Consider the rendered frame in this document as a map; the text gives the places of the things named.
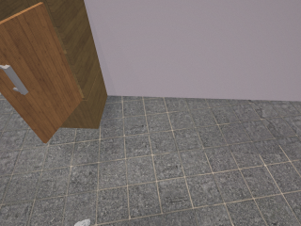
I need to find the handle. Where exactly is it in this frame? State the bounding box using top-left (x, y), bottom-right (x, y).
top-left (0, 65), bottom-right (28, 95)

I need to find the cupboard door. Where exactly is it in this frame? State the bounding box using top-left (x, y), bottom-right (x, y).
top-left (0, 2), bottom-right (83, 144)

